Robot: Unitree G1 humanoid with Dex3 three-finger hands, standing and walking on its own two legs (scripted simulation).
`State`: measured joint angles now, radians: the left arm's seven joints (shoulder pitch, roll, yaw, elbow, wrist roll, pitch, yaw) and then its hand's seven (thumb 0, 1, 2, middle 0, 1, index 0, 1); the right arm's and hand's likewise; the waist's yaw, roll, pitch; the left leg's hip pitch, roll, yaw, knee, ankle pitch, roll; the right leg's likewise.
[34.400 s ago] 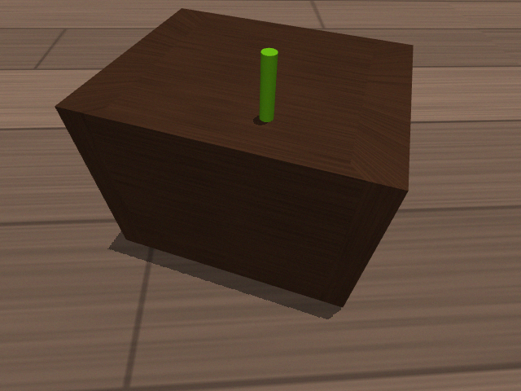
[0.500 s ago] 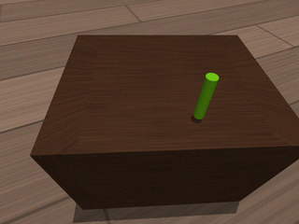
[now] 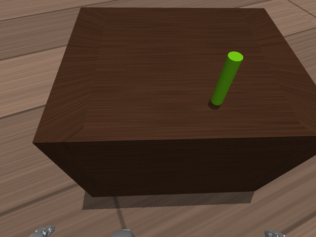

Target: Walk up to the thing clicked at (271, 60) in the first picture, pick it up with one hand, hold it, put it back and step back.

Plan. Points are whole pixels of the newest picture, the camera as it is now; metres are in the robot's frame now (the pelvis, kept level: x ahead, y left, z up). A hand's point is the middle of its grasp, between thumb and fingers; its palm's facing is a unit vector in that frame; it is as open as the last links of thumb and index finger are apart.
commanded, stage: step back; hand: right
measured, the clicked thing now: (224, 81) +0.55 -0.20 +0.03
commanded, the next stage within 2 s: none
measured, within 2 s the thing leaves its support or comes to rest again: neither
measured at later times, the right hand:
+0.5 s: hand out of the picture -0.02 -0.25 -0.16, palm faces +0.04 +0.92 -0.39, open 7.4 cm
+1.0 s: hand out of the picture -0.12 -0.23 -0.14, palm faces -0.04 +0.91 -0.41, open 7.4 cm
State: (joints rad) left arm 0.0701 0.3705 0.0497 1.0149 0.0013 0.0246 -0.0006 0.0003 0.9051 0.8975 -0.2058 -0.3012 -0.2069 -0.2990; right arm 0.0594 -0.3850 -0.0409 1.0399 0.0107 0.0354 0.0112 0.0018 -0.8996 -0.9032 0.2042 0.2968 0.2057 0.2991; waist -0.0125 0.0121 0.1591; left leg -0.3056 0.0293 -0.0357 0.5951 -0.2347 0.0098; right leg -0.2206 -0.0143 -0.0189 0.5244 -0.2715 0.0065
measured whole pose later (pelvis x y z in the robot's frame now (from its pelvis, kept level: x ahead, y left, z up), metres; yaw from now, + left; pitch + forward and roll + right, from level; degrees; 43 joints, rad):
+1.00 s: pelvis -0.21 +0.03 -0.01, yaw -1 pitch -2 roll -1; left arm 0.11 0.40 0.07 0.81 0.01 0.07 0.02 0.00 0.91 0.90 -0.20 -0.30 -0.21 -0.30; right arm 0.14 -0.35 -0.04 0.88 -0.03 0.03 0.00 0.00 -0.90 -0.90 0.21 0.30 0.21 0.30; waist 0.00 -0.05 0.18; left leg -0.29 -0.01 -0.03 0.63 -0.30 0.02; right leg -0.49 0.12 0.15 1.13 -0.52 -0.02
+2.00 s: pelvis -0.56 -0.01 -0.02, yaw -3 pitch -3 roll -2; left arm 0.19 0.36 0.06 0.91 0.04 0.02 0.00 0.00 0.91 0.90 -0.20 -0.30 -0.21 -0.30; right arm 0.06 -0.40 -0.05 0.84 -0.02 0.07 0.00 0.00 -0.90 -0.90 0.21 0.30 0.21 0.30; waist 0.03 0.07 0.17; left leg -0.46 0.06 -0.05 0.76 -0.32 0.00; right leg -0.23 0.06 0.00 0.65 -0.38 -0.01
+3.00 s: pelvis -0.59 +0.01 +0.00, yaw +0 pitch -2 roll -1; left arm 0.12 0.38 0.03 1.05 0.01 -0.03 0.00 0.00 0.91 0.90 -0.20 -0.30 -0.21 -0.30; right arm 0.09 -0.32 -0.03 1.05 -0.02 -0.01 0.01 0.00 -0.90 -0.90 0.20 0.30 0.21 0.30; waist 0.01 -0.01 0.07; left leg -0.21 0.02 0.01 0.54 -0.30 0.00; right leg -0.18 -0.01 0.01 0.52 -0.30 0.01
